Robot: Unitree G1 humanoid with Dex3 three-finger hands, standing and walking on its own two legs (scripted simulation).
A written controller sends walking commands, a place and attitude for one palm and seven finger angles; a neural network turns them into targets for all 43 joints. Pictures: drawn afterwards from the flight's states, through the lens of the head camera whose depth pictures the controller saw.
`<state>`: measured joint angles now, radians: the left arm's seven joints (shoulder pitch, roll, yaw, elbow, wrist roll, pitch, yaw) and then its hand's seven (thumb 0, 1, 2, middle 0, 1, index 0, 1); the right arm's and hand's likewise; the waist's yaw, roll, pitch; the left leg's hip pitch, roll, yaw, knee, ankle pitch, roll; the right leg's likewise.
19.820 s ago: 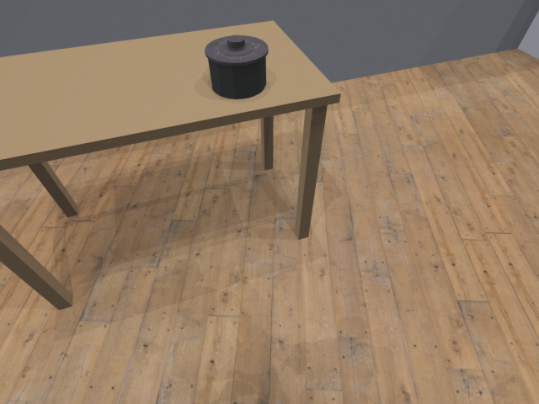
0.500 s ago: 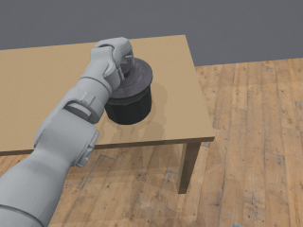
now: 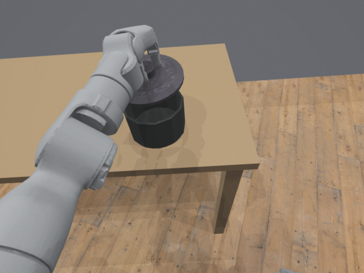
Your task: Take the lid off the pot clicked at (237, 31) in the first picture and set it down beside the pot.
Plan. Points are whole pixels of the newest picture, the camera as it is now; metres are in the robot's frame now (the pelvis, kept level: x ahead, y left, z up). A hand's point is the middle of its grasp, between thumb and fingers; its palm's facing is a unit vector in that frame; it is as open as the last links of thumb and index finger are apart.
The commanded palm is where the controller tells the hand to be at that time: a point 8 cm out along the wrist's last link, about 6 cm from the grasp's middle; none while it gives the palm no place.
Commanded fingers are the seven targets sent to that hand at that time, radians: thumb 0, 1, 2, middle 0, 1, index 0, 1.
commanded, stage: lift the lid straight up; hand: left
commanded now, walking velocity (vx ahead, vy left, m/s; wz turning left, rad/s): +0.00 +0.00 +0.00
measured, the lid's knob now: (144, 70) +0.52 +0.05 +0.18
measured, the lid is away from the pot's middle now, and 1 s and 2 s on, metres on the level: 0.00 0.01 0.13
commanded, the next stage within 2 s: move the lid sideways beside the pot in 0.94 s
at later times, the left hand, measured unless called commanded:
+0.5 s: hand (140, 47) +0.50 +0.05 +0.25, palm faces -0.24 -0.06 -0.97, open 7.9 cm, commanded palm +0.49 +0.05 +0.32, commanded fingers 0.00 0.65 0.97 -0.86 -1.06 -0.79 -1.05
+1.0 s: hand (137, 38) +0.49 +0.05 +0.27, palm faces -0.22 -0.07 -0.97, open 7.9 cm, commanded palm +0.49 +0.05 +0.33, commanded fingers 0.00 0.65 0.97 -0.86 -1.06 -0.79 -1.05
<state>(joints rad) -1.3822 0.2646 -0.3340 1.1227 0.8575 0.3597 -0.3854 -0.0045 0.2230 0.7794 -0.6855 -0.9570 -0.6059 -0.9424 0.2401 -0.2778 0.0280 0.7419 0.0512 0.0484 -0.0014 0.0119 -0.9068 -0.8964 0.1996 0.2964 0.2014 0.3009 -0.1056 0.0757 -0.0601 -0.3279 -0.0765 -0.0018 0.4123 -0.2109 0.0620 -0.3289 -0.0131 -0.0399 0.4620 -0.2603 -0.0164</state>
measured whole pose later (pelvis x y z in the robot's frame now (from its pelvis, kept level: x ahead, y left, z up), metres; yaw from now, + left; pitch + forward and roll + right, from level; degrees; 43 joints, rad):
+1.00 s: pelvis +0.00 +0.00 +0.00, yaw +1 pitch +8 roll +1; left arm -1.55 0.27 -0.35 1.14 0.88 0.41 -0.45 -0.01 0.22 0.78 -0.69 -0.96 -0.61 -0.94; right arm 0.21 -0.29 0.04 0.73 0.05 0.03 0.00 0.01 -0.91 -0.90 0.20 0.30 0.20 0.30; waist -0.10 0.07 -0.06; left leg -0.33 -0.08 -0.01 0.40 -0.20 0.06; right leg -0.33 -0.01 -0.05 0.45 -0.25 -0.02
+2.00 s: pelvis +0.00 +0.02 +0.00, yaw +1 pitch +9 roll -1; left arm -1.48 0.51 -0.31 1.09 0.96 0.28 -0.53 -0.02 0.22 0.78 -0.70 -0.96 -0.61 -0.94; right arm 0.25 -0.28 0.03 0.71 0.06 0.06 -0.01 0.01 -0.91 -0.90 0.20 0.30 0.20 0.30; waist -0.11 0.05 -0.05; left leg -0.36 -0.09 -0.02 0.41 -0.20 0.08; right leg -0.33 -0.02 -0.05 0.41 -0.23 0.00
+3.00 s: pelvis +0.01 +0.02 +0.00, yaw +0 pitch +9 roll -1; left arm -1.39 0.78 -0.20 1.04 0.98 0.13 -0.58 -0.02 0.22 0.78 -0.70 -0.96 -0.60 -0.94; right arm 0.26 -0.29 0.03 0.69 0.08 0.13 -0.03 0.01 -0.91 -0.90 0.20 0.30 0.20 0.30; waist -0.11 0.04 -0.02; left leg -0.37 -0.07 -0.02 0.44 -0.23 0.08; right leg -0.31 0.00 -0.05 0.38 -0.23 0.00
